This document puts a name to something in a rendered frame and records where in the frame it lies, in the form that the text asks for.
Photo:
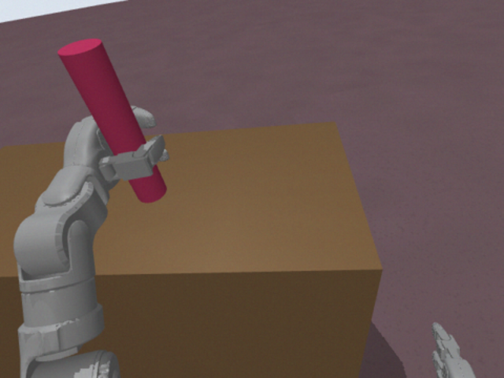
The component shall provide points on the left robot hand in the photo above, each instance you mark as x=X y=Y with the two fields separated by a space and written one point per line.
x=86 y=146

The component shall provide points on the can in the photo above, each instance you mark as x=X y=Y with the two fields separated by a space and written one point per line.
x=91 y=71

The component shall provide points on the right robot hand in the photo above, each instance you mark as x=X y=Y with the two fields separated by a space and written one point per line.
x=446 y=358

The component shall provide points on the left robot arm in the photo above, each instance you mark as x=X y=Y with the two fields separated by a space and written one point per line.
x=56 y=268

